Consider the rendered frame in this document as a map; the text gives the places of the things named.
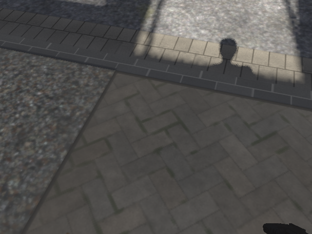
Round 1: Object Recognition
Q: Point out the robot right hand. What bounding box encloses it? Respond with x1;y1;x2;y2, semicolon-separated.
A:
262;223;308;234

